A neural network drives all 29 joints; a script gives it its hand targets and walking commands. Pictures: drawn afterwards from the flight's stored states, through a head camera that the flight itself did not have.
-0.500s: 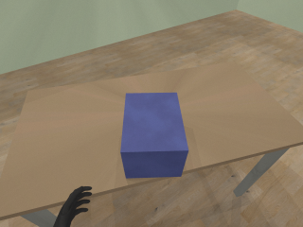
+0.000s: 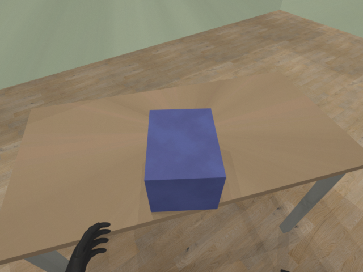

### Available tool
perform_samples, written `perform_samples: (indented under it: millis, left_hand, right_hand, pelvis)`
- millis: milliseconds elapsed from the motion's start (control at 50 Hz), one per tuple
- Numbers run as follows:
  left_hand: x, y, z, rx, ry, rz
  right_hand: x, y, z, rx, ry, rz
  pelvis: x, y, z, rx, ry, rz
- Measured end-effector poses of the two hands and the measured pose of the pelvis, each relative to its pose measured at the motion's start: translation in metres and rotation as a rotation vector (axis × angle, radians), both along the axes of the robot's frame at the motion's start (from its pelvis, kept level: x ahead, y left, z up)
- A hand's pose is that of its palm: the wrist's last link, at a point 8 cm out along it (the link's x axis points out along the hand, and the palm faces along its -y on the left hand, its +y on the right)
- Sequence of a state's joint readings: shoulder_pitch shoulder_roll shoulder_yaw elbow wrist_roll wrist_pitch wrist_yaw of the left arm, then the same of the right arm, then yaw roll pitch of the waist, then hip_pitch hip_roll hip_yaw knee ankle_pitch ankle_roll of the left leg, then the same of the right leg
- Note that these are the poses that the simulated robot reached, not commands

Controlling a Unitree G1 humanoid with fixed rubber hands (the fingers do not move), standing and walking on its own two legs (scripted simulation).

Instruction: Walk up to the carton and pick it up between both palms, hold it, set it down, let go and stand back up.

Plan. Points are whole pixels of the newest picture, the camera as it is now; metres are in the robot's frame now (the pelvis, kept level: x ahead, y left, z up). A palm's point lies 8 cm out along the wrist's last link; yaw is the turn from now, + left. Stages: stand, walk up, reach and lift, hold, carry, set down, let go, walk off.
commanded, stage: stand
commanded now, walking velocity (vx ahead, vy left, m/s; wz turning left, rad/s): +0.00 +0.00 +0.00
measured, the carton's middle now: (182, 157) +0.43 +0.01 -0.02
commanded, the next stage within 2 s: none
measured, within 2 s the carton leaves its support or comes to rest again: neither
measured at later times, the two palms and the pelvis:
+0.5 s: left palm (78, 264) +0.17 +0.22 -0.03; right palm out of the picture +0.08 -0.24 -0.12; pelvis -0.01 +0.00 +0.00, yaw +0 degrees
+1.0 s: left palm (78, 265) +0.17 +0.22 -0.03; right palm out of the picture +0.07 -0.24 -0.12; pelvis -0.02 +0.00 +0.00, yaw +0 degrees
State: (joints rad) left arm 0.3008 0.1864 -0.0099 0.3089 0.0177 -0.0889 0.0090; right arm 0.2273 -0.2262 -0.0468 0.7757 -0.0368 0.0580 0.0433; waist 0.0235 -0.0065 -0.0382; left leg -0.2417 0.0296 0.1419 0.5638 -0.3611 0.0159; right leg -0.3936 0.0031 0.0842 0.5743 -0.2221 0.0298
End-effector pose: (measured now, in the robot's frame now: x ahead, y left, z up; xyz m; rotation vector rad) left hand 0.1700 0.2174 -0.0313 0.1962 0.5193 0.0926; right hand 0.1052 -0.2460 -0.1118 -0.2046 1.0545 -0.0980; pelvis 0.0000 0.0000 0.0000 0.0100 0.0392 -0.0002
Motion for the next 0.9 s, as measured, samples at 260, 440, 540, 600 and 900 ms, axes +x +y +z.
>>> perform_samples:
  millis: [260,440,540,600,900]
  left_hand:
    - [0.001,0.002,0.001,0.005,0.008,-0.026]
    - [0.0,0.002,0.0,0.01,0.003,-0.028]
    - [0.0,0.002,0.0,0.009,0.003,-0.029]
    - [0.0,0.002,0.0,0.009,0.003,-0.03]
    - [0.0,0.002,0.0,0.008,0.002,-0.033]
  right_hand:
    - [-0.021,0.006,-0.005,0.01,0.027,-0.019]
    - [-0.027,0.007,-0.006,0.017,0.028,-0.022]
    - [-0.028,0.007,-0.005,0.016,0.018,-0.022]
    - [-0.028,0.007,-0.004,0.015,0.015,-0.023]
    - [-0.033,0.007,-0.005,0.016,0.016,-0.026]
  pelvis:
    - [-0.006,0.003,0.0,0.003,-0.009,-0.007]
    - [-0.011,0.002,-0.001,0.009,-0.022,-0.001]
    - [-0.014,0.002,-0.001,0.009,-0.025,0.0]
    - [-0.015,0.002,-0.001,0.009,-0.026,0.0]
    - [-0.019,0.002,-0.001,0.009,-0.027,-0.001]
